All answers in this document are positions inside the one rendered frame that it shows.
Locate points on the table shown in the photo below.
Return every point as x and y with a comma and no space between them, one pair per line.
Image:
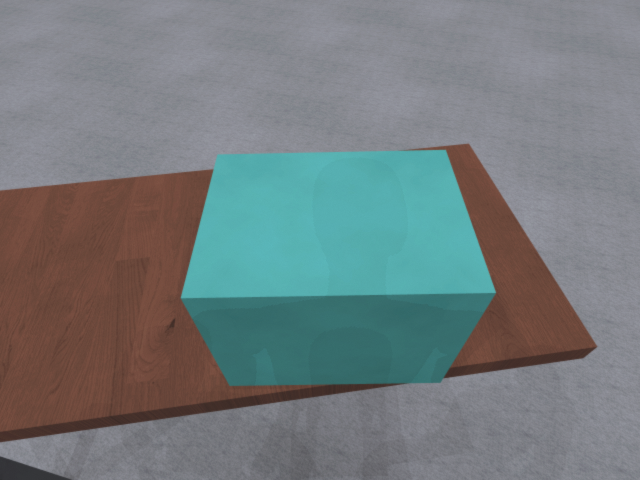
93,331

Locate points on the carton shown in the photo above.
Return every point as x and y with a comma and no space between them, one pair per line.
335,268

